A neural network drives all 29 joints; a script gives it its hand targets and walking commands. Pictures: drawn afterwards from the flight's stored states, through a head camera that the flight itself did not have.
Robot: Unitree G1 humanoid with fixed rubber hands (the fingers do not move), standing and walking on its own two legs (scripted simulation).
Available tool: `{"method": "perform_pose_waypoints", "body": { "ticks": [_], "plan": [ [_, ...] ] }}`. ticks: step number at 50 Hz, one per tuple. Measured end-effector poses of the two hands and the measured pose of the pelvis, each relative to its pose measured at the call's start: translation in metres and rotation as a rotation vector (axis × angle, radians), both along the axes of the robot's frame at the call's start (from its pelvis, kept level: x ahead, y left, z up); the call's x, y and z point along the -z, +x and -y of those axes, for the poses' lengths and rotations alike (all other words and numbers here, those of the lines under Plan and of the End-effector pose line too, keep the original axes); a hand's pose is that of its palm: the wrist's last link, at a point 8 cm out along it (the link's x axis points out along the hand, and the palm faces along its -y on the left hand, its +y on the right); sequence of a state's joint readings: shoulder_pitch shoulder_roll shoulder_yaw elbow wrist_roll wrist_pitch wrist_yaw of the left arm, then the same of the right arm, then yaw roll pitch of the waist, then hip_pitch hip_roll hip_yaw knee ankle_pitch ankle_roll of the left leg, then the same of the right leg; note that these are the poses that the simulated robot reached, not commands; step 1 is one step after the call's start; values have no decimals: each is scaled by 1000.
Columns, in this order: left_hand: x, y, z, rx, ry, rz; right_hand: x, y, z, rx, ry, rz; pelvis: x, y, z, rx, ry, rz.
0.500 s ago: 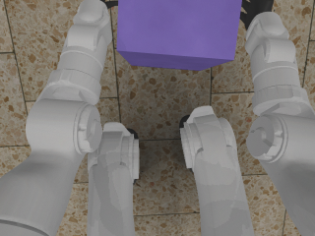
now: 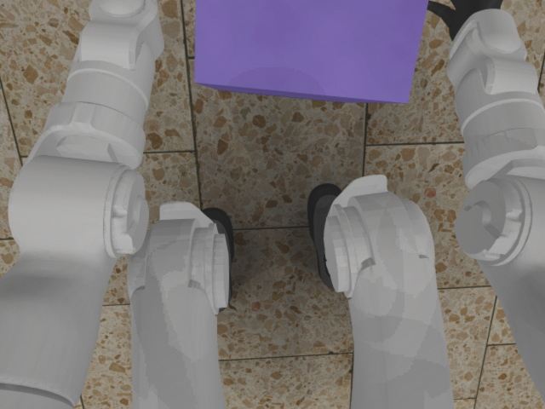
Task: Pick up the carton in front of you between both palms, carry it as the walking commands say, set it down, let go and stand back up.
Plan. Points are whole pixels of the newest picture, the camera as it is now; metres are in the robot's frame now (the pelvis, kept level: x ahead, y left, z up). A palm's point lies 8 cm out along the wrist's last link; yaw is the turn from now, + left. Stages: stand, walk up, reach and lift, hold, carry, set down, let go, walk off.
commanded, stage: set down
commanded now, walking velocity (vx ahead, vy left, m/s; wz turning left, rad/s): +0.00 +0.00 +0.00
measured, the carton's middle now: (299, 11) +0.52 -0.08 -0.25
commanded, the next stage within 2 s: let go in 1.16 s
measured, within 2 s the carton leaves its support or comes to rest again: neither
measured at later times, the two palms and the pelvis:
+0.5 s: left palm out of the picture +0.57 +0.09 -0.05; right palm out of the picture +0.50 -0.28 -0.05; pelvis +0.00 -0.01 +0.06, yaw -1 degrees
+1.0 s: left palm out of the picture +0.58 +0.10 +0.09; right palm out of the picture +0.50 -0.29 +0.10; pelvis +0.03 -0.01 +0.19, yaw -1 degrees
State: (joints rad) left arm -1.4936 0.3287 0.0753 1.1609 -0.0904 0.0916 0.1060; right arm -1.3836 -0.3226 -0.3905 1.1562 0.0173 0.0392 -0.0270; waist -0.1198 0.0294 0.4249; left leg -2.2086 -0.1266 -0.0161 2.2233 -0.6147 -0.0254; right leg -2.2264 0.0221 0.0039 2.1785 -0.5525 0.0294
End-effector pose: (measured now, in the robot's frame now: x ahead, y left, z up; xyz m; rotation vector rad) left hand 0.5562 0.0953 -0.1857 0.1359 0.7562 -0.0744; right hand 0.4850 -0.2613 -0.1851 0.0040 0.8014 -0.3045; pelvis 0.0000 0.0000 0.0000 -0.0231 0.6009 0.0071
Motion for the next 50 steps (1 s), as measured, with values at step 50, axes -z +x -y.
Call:
{"method": "perform_pose_waypoints", "body": {
  "ticks": [50],
  "plan": [
    [-279,20,-3,-20,2,125,-283,13,30,11,-8,170,-193,29,6,47,31,-214]
  ]
}}
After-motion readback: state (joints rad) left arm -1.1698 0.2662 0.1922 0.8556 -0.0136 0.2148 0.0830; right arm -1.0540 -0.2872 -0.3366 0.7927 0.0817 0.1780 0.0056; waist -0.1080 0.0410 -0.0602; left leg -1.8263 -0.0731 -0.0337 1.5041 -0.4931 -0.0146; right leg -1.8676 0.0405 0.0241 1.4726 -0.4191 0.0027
